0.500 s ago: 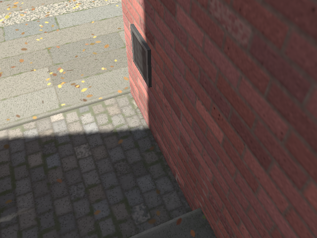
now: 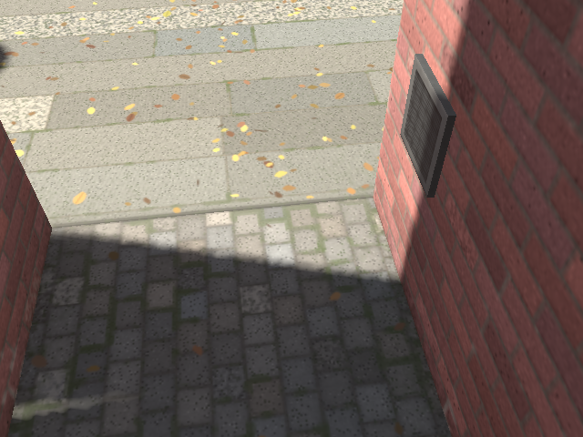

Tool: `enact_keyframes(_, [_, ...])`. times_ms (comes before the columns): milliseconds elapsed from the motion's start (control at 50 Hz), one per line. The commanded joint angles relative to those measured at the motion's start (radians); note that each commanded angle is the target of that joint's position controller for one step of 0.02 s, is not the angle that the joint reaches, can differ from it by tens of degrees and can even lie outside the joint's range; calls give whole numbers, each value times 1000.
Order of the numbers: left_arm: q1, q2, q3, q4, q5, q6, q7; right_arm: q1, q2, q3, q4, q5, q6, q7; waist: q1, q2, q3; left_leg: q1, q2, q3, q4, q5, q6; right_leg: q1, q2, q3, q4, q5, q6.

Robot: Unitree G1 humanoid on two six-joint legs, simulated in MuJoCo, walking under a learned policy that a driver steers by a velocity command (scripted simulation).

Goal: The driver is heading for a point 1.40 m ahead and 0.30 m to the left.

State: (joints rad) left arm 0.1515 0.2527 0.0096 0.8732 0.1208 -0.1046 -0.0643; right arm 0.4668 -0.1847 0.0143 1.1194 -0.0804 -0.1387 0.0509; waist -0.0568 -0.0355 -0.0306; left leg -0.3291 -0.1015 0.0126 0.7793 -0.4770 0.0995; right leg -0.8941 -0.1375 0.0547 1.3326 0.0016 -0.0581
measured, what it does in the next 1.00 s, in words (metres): goes down, turning left: right foot 0.19 m lower, then left foot 0.19 m lower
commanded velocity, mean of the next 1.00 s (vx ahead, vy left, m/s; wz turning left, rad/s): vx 0.50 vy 0.00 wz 0.51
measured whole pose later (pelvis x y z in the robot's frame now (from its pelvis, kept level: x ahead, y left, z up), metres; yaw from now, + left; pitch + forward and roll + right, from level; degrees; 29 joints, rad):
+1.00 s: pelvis +0.61 +0.08 -0.35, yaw +30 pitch +3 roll +3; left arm 0.19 0.18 0.04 0.84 -0.02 -0.09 0.04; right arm 0.25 -0.22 -0.06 0.94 0.03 -0.03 -0.02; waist 0.04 -0.02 -0.01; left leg -0.27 -0.09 0.01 0.56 -0.34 0.05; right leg -0.76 -0.15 0.11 0.93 -0.17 0.06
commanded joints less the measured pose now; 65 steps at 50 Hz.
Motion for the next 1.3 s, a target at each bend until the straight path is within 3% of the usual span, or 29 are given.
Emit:
enact_keyframes(20, [133,56,-15,3,31,6,-25,-155,-102,18,-150,1,-55,-44,64,19,34,-374,163,-241,-33,150,197,196,34,33,-203,360,45])
enact_keyframes(60, [-52,34,-47,-59,10,0,-5,-13,-55,30,-158,1,-54,-74,-51,-54,39,-261,125,-270,118,-51,147,214,44,10,-659,543,81])
enact_keyframes(120, [-31,40,-56,-96,-16,31,-8,-69,-226,3,-201,-46,-4,2,31,74,89,-529,135,-436,151,-210,183,618,106,-47,-564,262,102])
enact_keyframes(180, [175,117,-19,-24,-37,19,-7,-25,-236,-13,-198,-3,53,32,76,2,102,-117,131,-555,427,75,172,680,65,-23,-1131,271,10])
enact_keyframes(200, [397,192,31,63,-54,-1,-4,-3,-214,-2,-177,-42,67,67,141,17,32,-212,97,-527,668,211,132,968,42,-58,-1064,382,-39])
enact_keyframes(220, [630,220,54,137,-31,-15,-19,204,-29,19,-107,-39,49,108,104,-149,-189,-500,-11,-296,1099,-5,29,1430,-78,-1,-673,670,-216])
enact_keyframes(240, [503,273,50,67,-46,-1,-40,265,-11,9,-143,31,46,105,53,-221,-252,-888,-60,-121,1496,-319,-20,1562,-271,232,-576,891,-375])
enact_keyframes(280, [378,142,34,66,-15,20,-16,-24,-91,2,-280,37,59,68,131,-10,-20,-1113,94,-146,1472,-39,-26,1175,-357,415,-854,-41,-326])
enact_keyframes(340, [227,-107,-45,92,-12,-24,10,-27,-71,-4,-276,9,63,55,-35,81,142,-866,253,-201,967,461,45,596,-171,208,-925,-225,-173])
enact_keyframes(380, [95,-85,-48,61,-52,-84,41,-108,-102,-23,-261,1,59,87,-3,116,157,-566,239,-126,544,689,37,292,-50,-4,-975,-240,-156])
enact_keyframes(440, [308,50,-34,172,-23,-82,54,-145,-85,-39,-275,-31,64,117,4,-13,98,-422,199,-18,623,633,19,339,-76,-44,-861,7,-159])
enact_keyframes(480, [538,1,-49,249,-29,-79,90,-341,-81,-25,-327,-18,51,88,134,37,129,-919,265,-180,173,866,-6,912,-134,46,-728,-49,-114])
enact_keyframes(580, [475,2,-57,187,-36,-46,51,-461,-100,-18,-351,0,76,77,113,22,212,-309,201,-3,3,1010,-17,522,-89,-61,-730,-120,-85])
enact_keyframes(640, [608,55,-28,253,-73,-23,76,-596,-128,-17,-389,3,68,73,192,65,282,-508,226,0,-221,780,-46,892,-125,-24,-647,57,-44])
enact_keyframes(660, [529,-5,-5,219,-177,38,122,-800,-14,11,-472,235,80,54,254,220,344,-502,114,25,-283,817,-55,788,-79,-56,-541,79,6])
enact_keyframes(680, [483,45,5,210,-147,65,132,-744,32,32,-461,255,96,52,219,99,297,-381,139,14,-346,802,-39,759,-87,-60,-444,130,-8])
enact_keyframes(720, [517,35,17,202,-134,78,125,-531,-27,-4,-385,181,93,44,144,27,140,-21,57,128,-401,831,10,706,-52,-126,-126,454,8])
enact_keyframes(740, [465,19,18,203,-134,59,108,-249,-85,-39,-288,166,108,33,-2,24,25,385,105,50,-475,988,71,487,-28,-134,124,292,14])
enact_keyframes(760, [389,-3,20,191,-111,19,88,-15,-176,-70,-198,139,118,12,-131,111,-36,711,244,-97,-460,1400,164,188,133,-228,564,-637,69])
enact_keyframes(780, [492,-58,3,150,-151,-8,76,93,-277,-81,-167,87,112,-15,-111,252,-348,1184,495,-312,-23,1730,315,-132,87,-29,797,-923,99])
enact_keyframes(800, [393,27,16,73,-180,-36,61,130,-268,-91,-159,92,124,-38,-166,184,-486,1230,521,-429,-69,1410,389,-257,51,81,742,-904,115])
enact_keyframes(840, [259,49,30,-31,-176,-34,75,-73,-231,-90,-227,111,133,-59,-34,-107,-300,810,441,-412,-291,617,280,-273,-23,33,345,-618,79])
enact_keyframes(900, [271,-44,33,-40,-127,39,122,-455,-157,-69,-321,105,100,-60,202,-85,41,-135,431,-392,-468,519,228,126,-64,57,-62,-396,149])
enact_keyframes(960, [267,-44,38,3,-130,24,109,-382,-149,-94,-294,105,81,-75,181,81,-13,-258,243,-119,-444,454,150,456,0,1,-436,-65,133])
enact_keyframes(1080, [94,56,80,-16,-136,33,74,-267,-142,-106,-229,118,82,-81,135,149,20,-9,264,-96,-310,353,41,500,99,-104,-623,-139,16])
enact_keyframes(1120, [393,150,127,84,-125,23,54,-298,-92,-86,-258,92,74,-82,253,-79,-40,-168,121,77,279,450,-64,778,68,81,-700,-88,-67])
enact_keyframes(1140, [446,208,127,99,-124,9,26,-139,-12,-71,-272,96,50,-70,159,-431,-177,-467,-14,7,644,-75,-88,1057,-154,713,-975,-319,-278])
enact_keyframes(1200, [230,131,106,8,-103,2,51,-407,-120,-89,-328,130,13,-84,182,-69,5,-644,126,-117,630,149,-23,858,-156,682,-1059,-643,-215])
enact_keyframes(1300, [111,60,79,-24,-143,13,71,-396,-109,-105,-325,102,41,-109,73,-71,-15,-256,141,-40,125,267,-67,571,11,270,-1075,-129,-155])
Keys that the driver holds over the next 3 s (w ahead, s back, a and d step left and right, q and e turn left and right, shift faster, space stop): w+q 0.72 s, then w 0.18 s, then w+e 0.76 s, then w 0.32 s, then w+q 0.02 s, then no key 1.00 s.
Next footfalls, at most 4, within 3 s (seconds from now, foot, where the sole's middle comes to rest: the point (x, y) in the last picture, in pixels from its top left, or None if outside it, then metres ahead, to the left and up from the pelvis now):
0.20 right None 0.25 -0.12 -0.93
0.76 left None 0.56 0.17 -1.11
1.10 right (268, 362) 0.90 0.05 -1.11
1.56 left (184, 325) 1.05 0.33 -1.11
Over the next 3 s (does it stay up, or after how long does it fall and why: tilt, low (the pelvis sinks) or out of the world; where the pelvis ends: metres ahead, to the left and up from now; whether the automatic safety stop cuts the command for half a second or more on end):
stays up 1.37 0.23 -0.34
